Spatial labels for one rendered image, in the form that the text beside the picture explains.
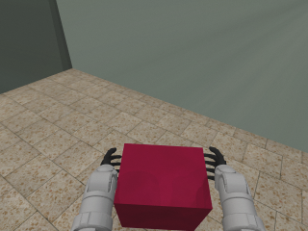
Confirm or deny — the carton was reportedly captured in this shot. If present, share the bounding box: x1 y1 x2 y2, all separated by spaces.
114 143 213 231

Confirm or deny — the robot right forearm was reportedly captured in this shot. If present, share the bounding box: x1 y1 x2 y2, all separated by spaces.
214 165 266 231

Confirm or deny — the robot left forearm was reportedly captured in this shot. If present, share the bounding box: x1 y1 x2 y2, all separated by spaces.
70 164 117 231

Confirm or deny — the robot left hand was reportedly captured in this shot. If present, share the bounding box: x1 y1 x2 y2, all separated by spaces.
100 147 122 180

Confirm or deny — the robot right hand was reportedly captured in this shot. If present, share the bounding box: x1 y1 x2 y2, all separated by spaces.
203 146 227 181

